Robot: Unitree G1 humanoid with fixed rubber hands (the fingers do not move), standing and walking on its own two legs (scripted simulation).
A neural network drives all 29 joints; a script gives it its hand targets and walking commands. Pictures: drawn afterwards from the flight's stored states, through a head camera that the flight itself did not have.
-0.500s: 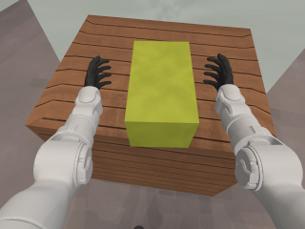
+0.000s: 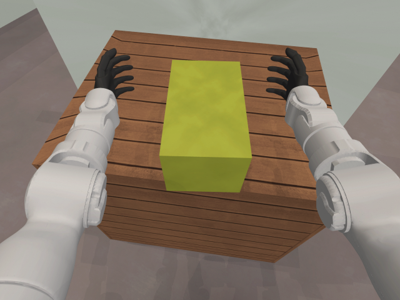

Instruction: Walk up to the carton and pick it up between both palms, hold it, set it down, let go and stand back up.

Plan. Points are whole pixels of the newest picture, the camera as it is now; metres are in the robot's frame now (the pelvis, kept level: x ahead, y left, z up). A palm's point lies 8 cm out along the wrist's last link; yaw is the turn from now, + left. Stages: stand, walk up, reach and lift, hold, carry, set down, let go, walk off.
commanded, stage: set down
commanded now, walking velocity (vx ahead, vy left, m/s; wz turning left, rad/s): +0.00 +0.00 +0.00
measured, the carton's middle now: (204, 123) +0.52 +0.01 +0.01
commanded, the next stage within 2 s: none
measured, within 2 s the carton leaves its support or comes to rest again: neither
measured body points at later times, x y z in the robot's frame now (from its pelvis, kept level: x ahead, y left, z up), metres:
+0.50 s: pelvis +0.01 +0.00 +0.01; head +0.04 +0.02 +0.46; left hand +0.44 +0.21 +0.09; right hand +0.44 -0.17 +0.11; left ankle +0.03 +0.10 -0.74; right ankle +0.01 -0.09 -0.74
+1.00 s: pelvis +0.01 +0.00 +0.01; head +0.01 +0.02 +0.46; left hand +0.37 +0.21 +0.06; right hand +0.37 -0.17 +0.07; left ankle +0.03 +0.10 -0.74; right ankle +0.01 -0.09 -0.74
